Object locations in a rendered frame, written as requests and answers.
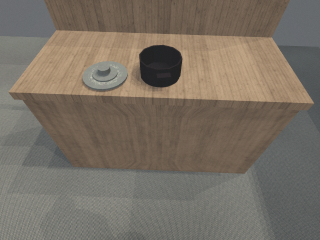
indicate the knob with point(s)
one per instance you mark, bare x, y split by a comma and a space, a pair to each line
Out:
104, 69

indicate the lid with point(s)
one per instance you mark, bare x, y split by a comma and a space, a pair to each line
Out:
117, 76

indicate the pot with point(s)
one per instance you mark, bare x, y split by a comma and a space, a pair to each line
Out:
160, 65

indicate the table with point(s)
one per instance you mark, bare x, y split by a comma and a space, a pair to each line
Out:
235, 94

